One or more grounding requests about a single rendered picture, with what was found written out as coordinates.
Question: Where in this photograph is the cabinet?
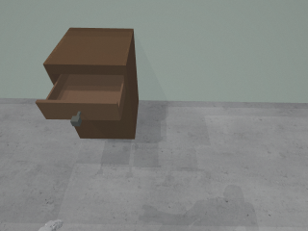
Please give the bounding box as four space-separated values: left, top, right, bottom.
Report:
43 27 139 140

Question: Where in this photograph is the handle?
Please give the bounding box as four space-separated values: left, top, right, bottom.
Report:
70 111 82 127

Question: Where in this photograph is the robot left hand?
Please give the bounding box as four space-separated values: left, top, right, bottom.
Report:
38 219 64 231

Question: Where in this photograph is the drawer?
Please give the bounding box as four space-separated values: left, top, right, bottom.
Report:
35 74 126 120

